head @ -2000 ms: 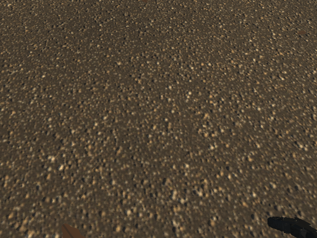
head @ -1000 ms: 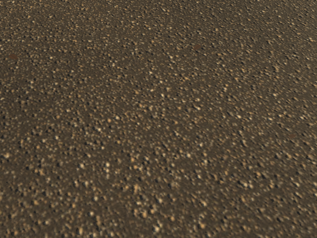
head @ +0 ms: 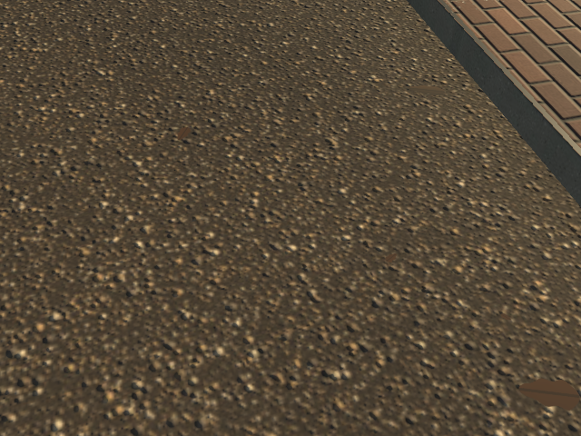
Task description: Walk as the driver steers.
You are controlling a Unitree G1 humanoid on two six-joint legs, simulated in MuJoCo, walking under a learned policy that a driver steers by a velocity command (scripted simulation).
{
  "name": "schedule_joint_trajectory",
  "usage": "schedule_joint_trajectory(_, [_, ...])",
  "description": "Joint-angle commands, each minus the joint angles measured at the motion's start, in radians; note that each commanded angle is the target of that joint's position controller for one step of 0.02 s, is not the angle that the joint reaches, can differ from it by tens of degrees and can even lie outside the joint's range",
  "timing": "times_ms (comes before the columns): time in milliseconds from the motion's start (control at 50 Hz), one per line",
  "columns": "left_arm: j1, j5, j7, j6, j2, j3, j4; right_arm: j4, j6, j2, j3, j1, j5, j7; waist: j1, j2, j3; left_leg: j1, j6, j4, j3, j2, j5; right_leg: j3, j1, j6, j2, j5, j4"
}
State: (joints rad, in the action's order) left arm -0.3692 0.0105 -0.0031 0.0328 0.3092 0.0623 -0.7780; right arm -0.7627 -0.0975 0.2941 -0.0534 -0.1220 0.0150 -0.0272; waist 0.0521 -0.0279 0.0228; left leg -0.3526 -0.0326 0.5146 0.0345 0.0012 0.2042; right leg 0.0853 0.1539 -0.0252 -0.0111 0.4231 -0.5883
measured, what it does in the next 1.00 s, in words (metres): walks ahead, turning left: right foot, then left foot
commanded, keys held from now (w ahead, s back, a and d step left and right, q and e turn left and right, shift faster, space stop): w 0.40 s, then w+q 0.52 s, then no key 0.08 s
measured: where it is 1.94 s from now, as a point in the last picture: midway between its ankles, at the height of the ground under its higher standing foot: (286, 359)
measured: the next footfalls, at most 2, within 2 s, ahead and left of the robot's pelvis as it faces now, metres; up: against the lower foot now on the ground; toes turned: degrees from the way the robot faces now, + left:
right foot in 0.46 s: +0.42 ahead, -0.11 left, +0.00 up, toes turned +0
left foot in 1.00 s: +0.67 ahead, +0.18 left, +0.00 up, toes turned +20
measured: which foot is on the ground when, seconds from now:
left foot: down 0.00-0.48, up 0.50-0.98, down 1.00-1.00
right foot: up 0.00-0.44, down 0.46-1.00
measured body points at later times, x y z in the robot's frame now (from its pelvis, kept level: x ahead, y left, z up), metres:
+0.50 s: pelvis +0.26 -0.02 -0.02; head +0.30 -0.02 +0.43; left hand +0.50 +0.21 -0.08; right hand +0.23 -0.30 -0.14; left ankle +0.05 +0.11 -0.71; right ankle +0.39 -0.11 -0.73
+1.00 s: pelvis +0.53 +0.04 -0.01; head +0.56 +0.06 +0.43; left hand +0.48 +0.32 -0.14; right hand +0.79 -0.14 -0.10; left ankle +0.64 +0.16 -0.73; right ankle +0.39 -0.12 -0.73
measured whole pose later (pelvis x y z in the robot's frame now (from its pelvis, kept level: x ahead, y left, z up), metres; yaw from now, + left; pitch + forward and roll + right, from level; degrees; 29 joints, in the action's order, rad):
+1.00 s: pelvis +0.53 +0.04 -0.01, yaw +16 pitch +1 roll -3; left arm -0.31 0.02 0.01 0.05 0.29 0.08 -0.86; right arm -0.66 -0.03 0.27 -0.05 -0.08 0.01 -0.05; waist 0.06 0.03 -0.06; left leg -0.53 -0.09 0.58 0.04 -0.04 0.07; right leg -0.28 -0.09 0.04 0.03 0.44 -0.38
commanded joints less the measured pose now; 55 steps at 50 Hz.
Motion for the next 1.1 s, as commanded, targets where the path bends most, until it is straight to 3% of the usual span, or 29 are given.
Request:
schedule_joint_trajectory(20, [0.072,0.013,0.007,0.052,0.123,0.018,0.127,-0.016,-0.007,0.209,-0.056,-0.294,0.000,0.000,-0.151,0.232,0.082,0.565,-0.241,-0.285,-0.692,-0.383,0.398,0.030,0.651,-0.004,0.005,0.126,-0.558])
schedule_joint_trajectory(40, [0.102,0.023,0.001,0.058,0.142,0.026,0.129,-0.005,-0.006,0.162,-0.040,-0.247,-0.002,0.002,-0.133,0.188,0.006,0.507,-0.210,-0.290,-0.596,-0.351,0.384,0.027,0.696,-0.017,0.048,0.034,-0.589])
schedule_joint_trajectory(80, [0.133,0.007,-0.002,0.058,0.111,0.022,0.124,0.015,-0.001,0.122,-0.024,-0.174,-0.015,0.001,-0.103,0.115,-0.051,0.399,-0.188,-0.320,-0.450,-0.281,0.199,-0.001,0.673,-0.011,0.104,-0.106,-0.539])
schedule_joint_trajectory(100, [0.133,0.002,-0.006,0.056,0.095,0.022,0.123,0.020,-0.001,0.114,-0.019,-0.159,-0.021,0.003,-0.085,0.126,-0.056,0.348,-0.179,-0.339,-0.389,-0.255,0.111,-0.005,0.628,-0.005,0.123,-0.153,-0.509])
schedule_joint_trajectory(200, [0.199,-0.008,-0.005,0.045,0.041,0.007,0.148,0.000,-0.002,0.132,-0.022,-0.184,-0.009,0.016,-0.081,0.096,-0.064,0.295,-0.181,-0.376,-0.203,-0.200,-0.260,-0.052,0.600,0.048,0.122,-0.321,-0.310])
schedule_joint_trajectory(260, [0.296,-0.002,-0.016,0.055,0.008,-0.008,0.174,-0.018,0.007,0.143,-0.022,-0.223,-0.003,0.025,-0.113,0.101,-0.079,0.265,-0.157,-0.384,-0.122,-0.167,-0.303,-0.083,0.520,0.048,0.095,-0.468,-0.107])
schedule_joint_trajectory(320, [0.390,0.007,-0.034,0.063,0.005,-0.013,0.201,-0.045,0.016,0.154,-0.024,-0.285,0.004,0.029,-0.143,0.094,-0.107,0.299,-0.158,-0.381,-0.121,-0.195,-0.277,-0.095,0.486,0.035,0.070,-0.527,0.007])
schedule_joint_trajectory(380, [0.429,0.010,-0.052,0.069,0.024,-0.008,0.223,-0.064,0.032,0.164,-0.030,-0.305,0.010,0.033,-0.127,0.100,-0.115,0.403,-0.144,-0.331,-0.129,-0.244,-0.361,-0.081,0.492,-0.004,0.058,-0.464,0.068])
schedule_joint_trajectory(420, [0.383,0.004,-0.053,0.070,0.057,0.006,0.217,-0.067,0.041,0.182,-0.037,-0.301,0.009,0.038,-0.084,0.119,-0.071,0.446,-0.125,-0.238,-0.134,-0.252,-0.587,-0.097,0.388,-0.036,0.024,-0.382,0.084])
schedule_joint_trajectory(460, [0.133,0.001,-0.035,0.068,0.130,0.045,0.155,-0.057,0.052,0.180,-0.032,-0.273,0.003,0.042,0.057,0.120,0.097,0.358,-0.085,0.063,-0.098,-0.187,-0.772,-0.116,0.009,-0.092,0.004,-0.398,0.109])
schedule_joint_trajectory(480, [-0.055,-0.015,-0.019,0.061,0.205,0.063,0.124,-0.025,0.049,0.120,-0.008,-0.280,-0.025,0.042,0.114,0.006,0.269,0.119,-0.054,0.381,-0.075,-0.120,-0.433,0.098,-0.342,-0.151,0.210,-0.427,0.044])
schedule_joint_trajectory(500, [-0.067,-0.018,-0.027,0.060,0.240,0.066,0.107,-0.022,0.031,-0.006,0.026,-0.442,-0.008,0.033,0.019,-0.265,0.425,-0.239,-0.005,0.702,-0.111,0.051,0.362,0.573,-0.632,-0.292,0.438,-0.172,0.156])
schedule_joint_trajectory(520, [-0.058,-0.012,-0.023,0.059,0.134,0.042,0.119,-0.035,0.018,0.123,-0.004,-0.348,0.019,0.028,0.076,-0.148,0.351,-0.327,-0.009,0.790,-0.207,0.007,0.365,0.593,-0.550,-0.246,0.407,-0.050,0.244])
schedule_joint_trajectory(540, [0.011,-0.009,-0.017,0.059,0.104,0.030,0.114,0.003,0.014,0.160,-0.020,-0.244,0.039,0.027,0.065,-0.108,0.178,-0.379,-0.010,0.792,-0.174,-0.035,0.274,0.425,-0.405,-0.205,0.378,-0.082,0.275])
schedule_joint_trajectory(560, [0.074,-0.011,-0.016,0.061,0.090,0.024,0.111,0.015,0.013,0.145,-0.017,-0.197,0.031,0.031,0.030,-0.032,0.093,-0.349,-0.004,0.753,-0.149,-0.080,0.188,0.318,-0.257,-0.188,0.342,-0.181,0.309])
schedule_joint_trajectory(580, [0.121,-0.017,-0.019,0.065,0.065,0.019,0.107,0.015,0.019,0.133,-0.022,-0.183,0.016,0.033,-0.003,-0.025,0.035,-0.314,0.002,0.709,-0.148,-0.107,0.135,0.232,-0.147,-0.180,0.307,-0.253,0.344])
schedule_joint_trajectory(620, [0.166,-0.025,-0.021,0.083,0.040,0.018,0.094,-0.003,0.047,0.095,-0.023,-0.241,0.022,0.033,-0.055,-0.065,0.012,-0.218,0.014,0.679,-0.153,-0.140,0.081,0.119,-0.029,-0.176,0.272,-0.302,0.414])
schedule_joint_trajectory(680, [0.186,-0.022,-0.019,0.101,0.058,0.028,0.060,0.014,0.077,0.065,-0.022,-0.210,0.015,0.039,-0.075,-0.043,-0.052,-0.262,0.035,0.625,-0.156,-0.152,0.020,-0.003,0.038,-0.181,0.271,-0.379,0.474])
schedule_joint_trajectory(720, [0.173,-0.026,-0.011,0.100,0.073,0.034,0.040,0.032,0.077,0.063,-0.023,-0.164,0.010,0.038,-0.066,-0.029,-0.073,-0.318,0.045,0.541,-0.166,-0.151,-0.080,-0.072,0.013,-0.177,0.261,-0.425,0.483])
schedule_joint_trajectory(800, [0.152,-0.022,0.003,0.086,0.105,0.040,0.020,0.068,0.059,0.040,-0.011,-0.044,0.007,0.009,-0.022,-0.005,-0.096,-0.298,0.037,0.294,-0.091,-0.133,-0.268,-0.204,-0.034,-0.148,0.233,-0.478,0.484])
schedule_joint_trajectory(900, [0.067,0.002,0.009,0.048,0.148,0.056,-0.023,0.149,0.058,0.035,-0.004,0.099,0.008,-0.022,0.030,0.005,-0.135,-0.359,-0.005,0.143,-0.021,-0.111,-0.198,-0.253,-0.221,-0.132,0.294,-0.558,0.423])
schedule_joint_trajectory(940, [0.081,0.011,0.013,0.030,0.168,0.061,-0.026,0.171,0.060,0.051,-0.014,0.093,0.001,-0.030,0.000,-0.016,-0.118,-0.300,-0.036,0.111,0.021,-0.066,-0.101,-0.275,-0.258,-0.112,0.302,-0.828,0.326])
schedule_joint_trajectory(980, [0.104,0.018,0.022,0.013,0.187,0.063,-0.023,0.146,0.060,0.106,-0.046,-0.064,-0.009,-0.028,-0.099,-0.048,-0.005,-0.075,-0.075,0.079,0.068,0.026,-0.060,-0.288,-0.251,-0.079,0.274,-1.155,0.075])
schedule_joint_trajectory(1000, [0.114,0.022,0.025,0.013,0.170,0.053,-0.020,0.109,0.058,0.156,-0.074,-0.210,-0.012,-0.015,-0.181,-0.022,0.077,0.161,-0.106,-0.014,0.053,0.054,-0.224,-0.311,-0.155,-0.035,0.225,-1.084,-0.132])
schedule_joint_trajectory(1020, [0.077,-0.019,0.022,0.024,0.094,0.025,0.005,0.092,0.067,0.245,-0.092,-0.295,-0.017,0.010,-0.178,0.157,0.192,0.477,-0.166,0.040,-0.187,-0.133,-0.618,-0.308,0.116,0.022,0.149,-0.506,-0.449])
schedule_joint_trajectory(1040, [-0.041,-0.023,0.003,0.044,0.020,-0.010,0.021,0.139,0.061,0.295,-0.082,-0.214,-0.033,0.013,-0.072,0.325,0.394,0.753,-0.412,-0.017,-0.693,-0.425,-0.789,-0.163,0.430,0.083,-0.030,0.266,-0.818])
schedule_joint_trajectory(1060, [0.027,0.007,-0.005,0.054,0.141,0.019,-0.018,0.150,0.063,0.201,-0.060,-0.236,-0.028,0.003,-0.163,0.099,0.470,0.704,-0.378,-0.062,-0.616,-0.401,-0.791,0.014,0.421,0.072,0.020,0.231,-0.845])
schedule_joint_trajectory(1080, [0.113,0.037,-0.006,0.052,0.133,0.018,0.013,0.133,0.058,0.165,-0.047,-0.192,-0.024,-0.002,-0.146,0.102,0.313,0.598,-0.333,-0.065,-0.450,-0.355,-0.779,-0.008,0.479,0.057,0.063,0.184,-0.800])
schedule_joint_trajectory(1100, [0.145,0.022,0.006,0.048,0.105,0.011,0.014,0.120,0.052,0.135,-0.040,-0.138,-0.010,-0.004,-0.109,0.035,0.173,0.437,-0.280,-0.095,-0.354,-0.296,-0.725,-0.032,0.491,0.057,0.101,0.121,-0.704])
